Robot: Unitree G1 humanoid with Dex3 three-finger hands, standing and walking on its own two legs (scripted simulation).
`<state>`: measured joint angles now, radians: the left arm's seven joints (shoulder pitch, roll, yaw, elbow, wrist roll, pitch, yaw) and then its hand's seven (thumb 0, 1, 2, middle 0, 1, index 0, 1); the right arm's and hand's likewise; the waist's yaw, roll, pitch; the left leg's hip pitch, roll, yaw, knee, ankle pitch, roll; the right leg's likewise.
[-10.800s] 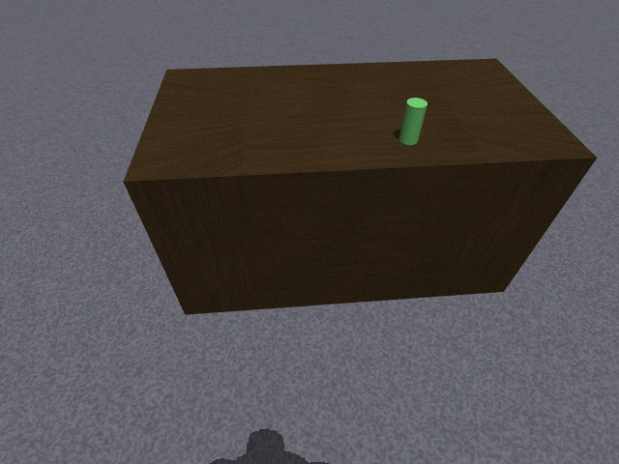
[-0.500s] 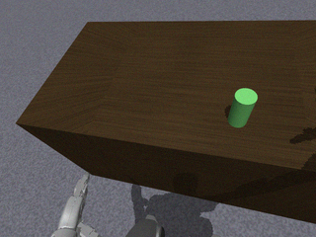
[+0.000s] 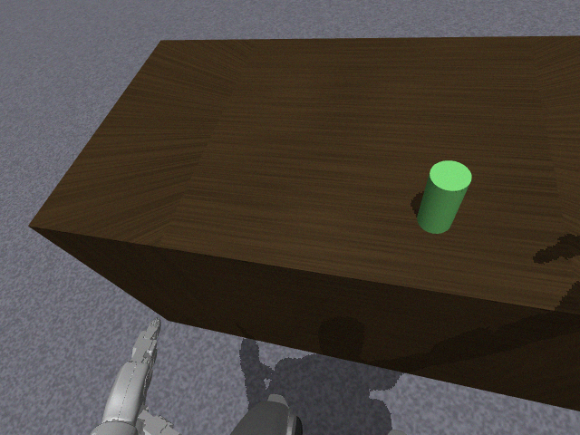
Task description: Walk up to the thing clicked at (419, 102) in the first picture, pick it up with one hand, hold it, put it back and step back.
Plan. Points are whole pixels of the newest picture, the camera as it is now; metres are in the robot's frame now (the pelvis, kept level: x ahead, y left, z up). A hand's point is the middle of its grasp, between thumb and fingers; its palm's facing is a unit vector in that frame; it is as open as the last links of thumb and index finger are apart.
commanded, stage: go down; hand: right
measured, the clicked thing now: (441, 199) +0.49 -0.13 +0.00
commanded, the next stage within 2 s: approach in 0.10 s
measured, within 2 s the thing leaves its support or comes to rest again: neither
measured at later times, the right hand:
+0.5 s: hand out of the picture +0.47 -0.29 +0.08, palm faces +0.02 +1.00 +0.02, open 17.8 cm
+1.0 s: hand (478, 183) +0.51 -0.18 +0.01, palm faces +0.01 +1.00 +0.03, open 17.8 cm
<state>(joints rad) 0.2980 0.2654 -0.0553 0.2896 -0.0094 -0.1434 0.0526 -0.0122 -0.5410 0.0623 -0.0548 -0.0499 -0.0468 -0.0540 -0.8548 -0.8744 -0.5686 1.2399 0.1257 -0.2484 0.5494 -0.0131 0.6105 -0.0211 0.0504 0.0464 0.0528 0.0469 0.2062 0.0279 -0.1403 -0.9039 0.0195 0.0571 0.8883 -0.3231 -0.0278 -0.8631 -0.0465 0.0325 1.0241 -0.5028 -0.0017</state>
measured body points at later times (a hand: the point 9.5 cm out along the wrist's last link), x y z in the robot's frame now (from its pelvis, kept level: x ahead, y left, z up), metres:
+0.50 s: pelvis -0.01 +0.01 -0.01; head +0.10 -0.04 +0.42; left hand +0.15 +0.26 -0.03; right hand +0.46 -0.34 +0.08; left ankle +0.05 +0.15 -0.68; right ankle -0.01 -0.11 -0.68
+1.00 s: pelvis -0.02 +0.01 -0.04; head +0.12 -0.04 +0.39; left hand +0.13 +0.28 -0.03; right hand +0.50 -0.23 +0.01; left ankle +0.05 +0.15 -0.68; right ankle -0.01 -0.11 -0.68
